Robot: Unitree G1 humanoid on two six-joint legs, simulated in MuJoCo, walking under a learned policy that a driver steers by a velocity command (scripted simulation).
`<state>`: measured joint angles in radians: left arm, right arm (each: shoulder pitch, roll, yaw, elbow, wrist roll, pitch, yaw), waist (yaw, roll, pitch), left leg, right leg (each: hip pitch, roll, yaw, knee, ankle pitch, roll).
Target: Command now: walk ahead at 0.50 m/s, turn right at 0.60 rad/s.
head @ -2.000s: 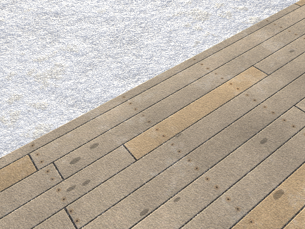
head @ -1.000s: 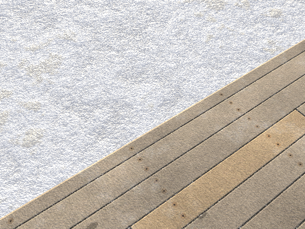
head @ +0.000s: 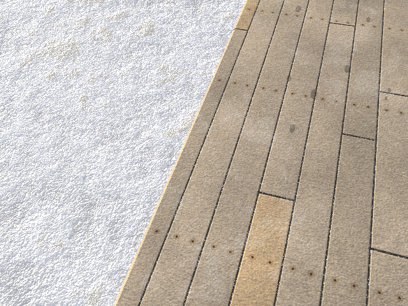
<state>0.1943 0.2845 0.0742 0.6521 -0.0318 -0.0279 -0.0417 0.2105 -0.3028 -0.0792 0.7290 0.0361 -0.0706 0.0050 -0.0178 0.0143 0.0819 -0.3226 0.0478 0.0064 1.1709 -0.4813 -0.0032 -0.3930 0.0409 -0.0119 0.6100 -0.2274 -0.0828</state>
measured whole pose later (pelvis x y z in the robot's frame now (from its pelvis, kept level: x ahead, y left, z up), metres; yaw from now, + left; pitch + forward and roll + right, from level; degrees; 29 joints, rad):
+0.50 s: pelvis +0.22 +0.02 +0.00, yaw -11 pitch +0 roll +1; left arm 0.19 0.26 0.04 0.74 -0.01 0.05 0.02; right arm 0.12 -0.18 -0.02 0.70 -0.02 -0.06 0.03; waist 0.01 -0.03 0.05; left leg -0.39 -0.03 0.03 0.51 -0.12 0.03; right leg -0.37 0.02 0.11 1.04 -0.60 0.06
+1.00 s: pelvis +0.29 -0.03 +0.01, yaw -11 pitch -1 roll +1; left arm 0.20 0.20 0.00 1.01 0.00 -0.01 0.00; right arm 0.18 -0.23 -0.04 0.89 0.01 0.03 -0.03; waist -0.01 0.01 0.02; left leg -0.21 0.03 -0.01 0.46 -0.22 -0.04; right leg -0.13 0.01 0.04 0.49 -0.33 -0.01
